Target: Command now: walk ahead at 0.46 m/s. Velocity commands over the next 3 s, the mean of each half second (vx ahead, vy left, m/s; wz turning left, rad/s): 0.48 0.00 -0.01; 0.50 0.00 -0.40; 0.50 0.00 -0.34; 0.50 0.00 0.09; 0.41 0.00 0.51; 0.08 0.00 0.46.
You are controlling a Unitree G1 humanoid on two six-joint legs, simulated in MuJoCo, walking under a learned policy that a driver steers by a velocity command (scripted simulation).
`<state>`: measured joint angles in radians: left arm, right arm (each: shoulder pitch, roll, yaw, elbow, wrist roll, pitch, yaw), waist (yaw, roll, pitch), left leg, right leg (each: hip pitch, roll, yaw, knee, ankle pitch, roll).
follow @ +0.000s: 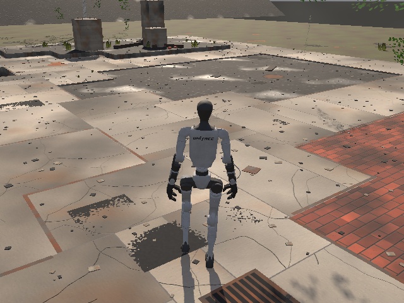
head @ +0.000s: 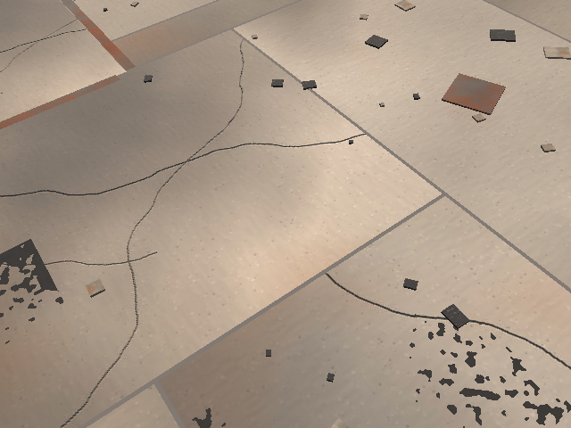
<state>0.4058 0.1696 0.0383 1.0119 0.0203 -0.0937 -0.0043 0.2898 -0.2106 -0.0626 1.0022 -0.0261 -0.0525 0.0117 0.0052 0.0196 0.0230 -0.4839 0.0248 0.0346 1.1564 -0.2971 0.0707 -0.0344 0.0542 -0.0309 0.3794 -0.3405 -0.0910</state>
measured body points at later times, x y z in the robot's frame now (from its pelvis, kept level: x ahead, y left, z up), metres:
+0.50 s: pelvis +0.27 +0.01 +0.00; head +0.28 +0.01 +0.45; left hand +0.36 +0.25 -0.14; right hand +0.23 -0.23 -0.15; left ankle +0.26 +0.05 -0.74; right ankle +0.32 -0.14 -0.66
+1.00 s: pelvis +0.55 -0.07 +0.00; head +0.57 -0.08 +0.45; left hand +0.64 +0.18 -0.14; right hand +0.57 -0.33 -0.13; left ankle +0.57 +0.09 -0.65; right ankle +0.55 -0.10 -0.74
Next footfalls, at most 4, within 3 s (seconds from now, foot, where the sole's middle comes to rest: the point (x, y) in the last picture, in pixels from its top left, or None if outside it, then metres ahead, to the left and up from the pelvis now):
0.26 left None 0.30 0.05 -0.78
0.82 right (362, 386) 0.59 -0.11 -0.78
1.36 left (338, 265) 0.95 -0.07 -0.78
1.90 right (432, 219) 1.11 -0.36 -0.78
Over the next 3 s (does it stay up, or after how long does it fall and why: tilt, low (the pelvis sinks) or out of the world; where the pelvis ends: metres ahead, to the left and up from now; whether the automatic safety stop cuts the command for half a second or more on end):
stays up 1.33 -0.31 0.00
